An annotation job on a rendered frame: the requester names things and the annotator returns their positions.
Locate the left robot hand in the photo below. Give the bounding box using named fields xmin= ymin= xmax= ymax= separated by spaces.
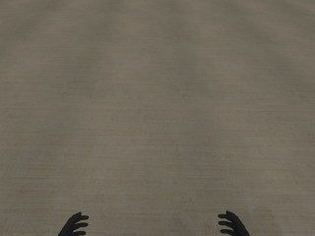
xmin=58 ymin=212 xmax=89 ymax=236

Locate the right robot hand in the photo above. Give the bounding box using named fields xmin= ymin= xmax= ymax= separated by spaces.
xmin=218 ymin=210 xmax=250 ymax=236

